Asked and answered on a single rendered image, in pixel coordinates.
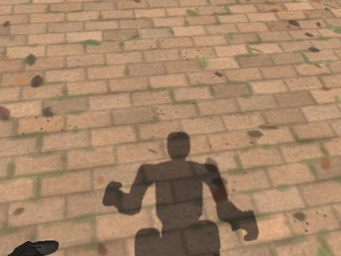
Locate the robot left hand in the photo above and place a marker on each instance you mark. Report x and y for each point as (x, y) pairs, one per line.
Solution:
(40, 248)

